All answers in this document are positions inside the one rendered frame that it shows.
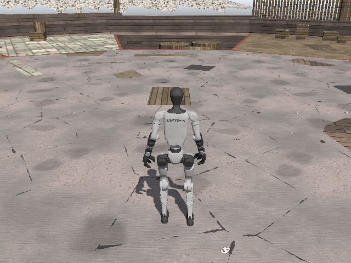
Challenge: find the left robot hand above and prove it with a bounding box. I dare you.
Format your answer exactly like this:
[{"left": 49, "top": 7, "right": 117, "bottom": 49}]
[{"left": 143, "top": 155, "right": 155, "bottom": 168}]

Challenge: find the left robot upper arm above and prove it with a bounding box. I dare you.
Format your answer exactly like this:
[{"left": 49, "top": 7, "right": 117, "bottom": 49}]
[{"left": 150, "top": 111, "right": 165, "bottom": 141}]

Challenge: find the left robot thigh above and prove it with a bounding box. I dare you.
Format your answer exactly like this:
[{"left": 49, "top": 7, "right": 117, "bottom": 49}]
[{"left": 157, "top": 152, "right": 169, "bottom": 190}]

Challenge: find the right robot hand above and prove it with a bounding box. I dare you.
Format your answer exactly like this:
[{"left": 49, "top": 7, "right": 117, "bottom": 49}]
[{"left": 194, "top": 153, "right": 206, "bottom": 165}]

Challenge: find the right robot upper arm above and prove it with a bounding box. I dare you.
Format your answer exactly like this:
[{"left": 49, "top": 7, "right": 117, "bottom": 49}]
[{"left": 188, "top": 111, "right": 201, "bottom": 141}]

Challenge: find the right robot forearm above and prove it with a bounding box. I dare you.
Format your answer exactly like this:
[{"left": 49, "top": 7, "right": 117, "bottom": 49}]
[{"left": 195, "top": 133, "right": 205, "bottom": 155}]

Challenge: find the left robot forearm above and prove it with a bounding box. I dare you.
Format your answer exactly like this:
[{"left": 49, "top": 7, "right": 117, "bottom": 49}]
[{"left": 144, "top": 133, "right": 156, "bottom": 156}]

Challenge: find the right robot shin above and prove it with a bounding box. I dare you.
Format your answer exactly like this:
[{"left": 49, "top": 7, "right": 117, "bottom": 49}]
[{"left": 186, "top": 182, "right": 194, "bottom": 219}]

